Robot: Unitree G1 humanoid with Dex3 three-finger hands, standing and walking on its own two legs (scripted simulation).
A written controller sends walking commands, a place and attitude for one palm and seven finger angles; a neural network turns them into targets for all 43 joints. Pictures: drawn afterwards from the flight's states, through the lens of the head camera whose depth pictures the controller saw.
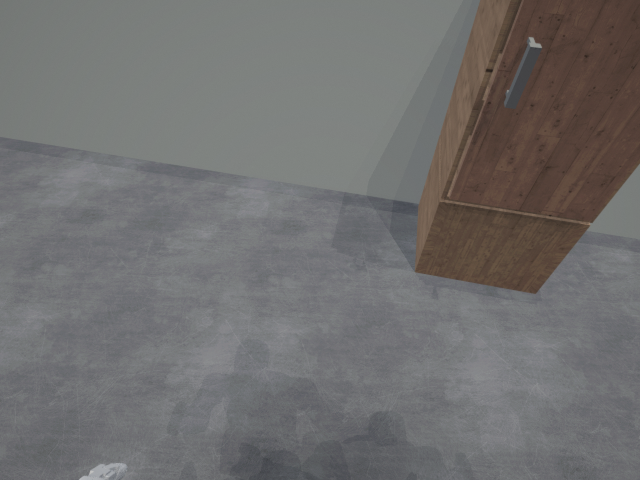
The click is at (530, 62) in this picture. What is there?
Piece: cupboard door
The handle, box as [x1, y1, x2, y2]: [504, 37, 541, 108]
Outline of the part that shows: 532,37 528,37 528,45 511,86 505,93 505,107 515,107 541,49 540,44 535,43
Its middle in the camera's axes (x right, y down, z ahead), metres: +0.46 -0.38 +0.89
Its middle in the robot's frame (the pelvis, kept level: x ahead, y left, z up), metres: +0.95 -0.41 +0.08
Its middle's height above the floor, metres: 0.85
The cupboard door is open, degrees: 0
